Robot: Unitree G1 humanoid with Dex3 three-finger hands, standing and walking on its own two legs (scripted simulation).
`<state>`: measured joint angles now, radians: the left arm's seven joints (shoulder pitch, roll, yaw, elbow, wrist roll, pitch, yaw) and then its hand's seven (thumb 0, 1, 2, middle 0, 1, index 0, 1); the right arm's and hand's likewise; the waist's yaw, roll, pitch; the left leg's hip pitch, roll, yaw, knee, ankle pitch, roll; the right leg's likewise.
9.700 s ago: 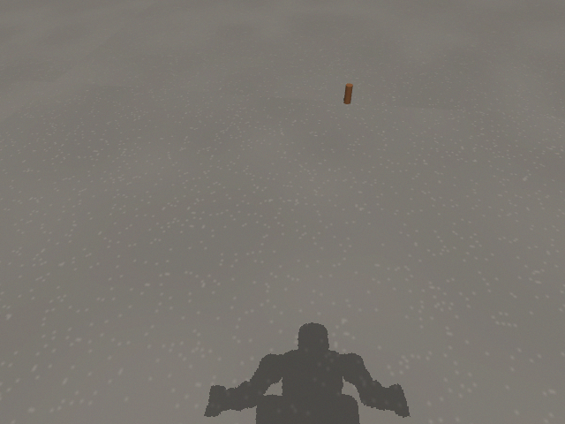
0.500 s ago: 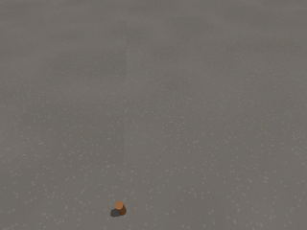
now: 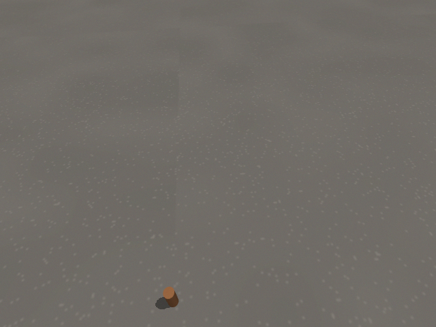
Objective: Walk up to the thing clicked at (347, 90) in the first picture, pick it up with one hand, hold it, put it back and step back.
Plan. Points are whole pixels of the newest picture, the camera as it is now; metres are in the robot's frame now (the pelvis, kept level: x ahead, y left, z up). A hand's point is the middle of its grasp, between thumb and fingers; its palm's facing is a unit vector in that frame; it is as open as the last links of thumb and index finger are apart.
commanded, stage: stand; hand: left
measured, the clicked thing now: (171, 297) +0.38 +0.24 -0.72
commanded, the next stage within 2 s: rise first in 1.32 s
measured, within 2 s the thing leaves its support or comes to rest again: neither
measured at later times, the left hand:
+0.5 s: hand out of the picture +0.07 +0.26 -0.16, palm faces -0.02 -0.94 -0.35, open 7.4 cm
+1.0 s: hand out of the picture +0.06 +0.26 -0.16, palm faces -0.03 -0.94 -0.34, open 7.4 cm
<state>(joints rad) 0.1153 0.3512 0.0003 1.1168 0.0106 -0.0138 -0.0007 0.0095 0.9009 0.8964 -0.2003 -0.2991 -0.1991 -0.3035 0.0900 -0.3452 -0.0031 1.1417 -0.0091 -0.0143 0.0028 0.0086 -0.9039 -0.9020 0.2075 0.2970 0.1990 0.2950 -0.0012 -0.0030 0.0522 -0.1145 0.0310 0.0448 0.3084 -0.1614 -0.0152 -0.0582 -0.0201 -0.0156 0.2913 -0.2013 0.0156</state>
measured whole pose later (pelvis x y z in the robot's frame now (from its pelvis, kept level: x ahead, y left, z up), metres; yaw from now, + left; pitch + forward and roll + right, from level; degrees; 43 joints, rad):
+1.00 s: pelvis -0.01 +0.00 +0.00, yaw +0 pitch -2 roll +0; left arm 0.14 0.36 0.00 1.12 0.01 -0.01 0.00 0.01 0.90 0.90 -0.20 -0.30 -0.20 -0.30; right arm 0.11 -0.35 -0.01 1.14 -0.01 -0.01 0.00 0.01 -0.90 -0.90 0.21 0.30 0.20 0.30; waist 0.00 -0.01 0.06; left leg -0.11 0.03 0.05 0.31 -0.15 -0.01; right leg -0.06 -0.02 -0.01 0.30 -0.20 0.02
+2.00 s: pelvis -0.02 +0.01 -0.07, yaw +0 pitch +15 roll -1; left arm 0.13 0.32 0.16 0.72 0.22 0.08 0.00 0.00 -0.43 0.95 -0.08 -1.08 -0.09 -1.07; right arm 0.22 -0.24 -0.05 0.63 0.01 -0.10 -0.02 0.01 -0.90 -0.90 0.21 0.30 0.20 0.29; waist -0.02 -0.01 -0.07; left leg -0.82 0.05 0.01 1.00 -0.44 0.00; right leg -0.75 -0.02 -0.02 0.98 -0.49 0.02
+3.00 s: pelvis -0.11 +0.00 -0.35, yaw -4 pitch +33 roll -5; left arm -0.50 0.61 0.15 0.97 0.88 -0.20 0.15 0.00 -0.52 1.00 -0.07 -1.08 -0.07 -1.08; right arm 0.12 -0.26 -0.05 0.73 -0.03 -0.11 0.04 0.01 -0.88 -0.90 0.21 0.30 0.20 0.29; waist -0.05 0.01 -0.13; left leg -2.05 0.07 -0.09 2.06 -0.60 -0.01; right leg -1.95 0.01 -0.06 2.05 -0.68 0.01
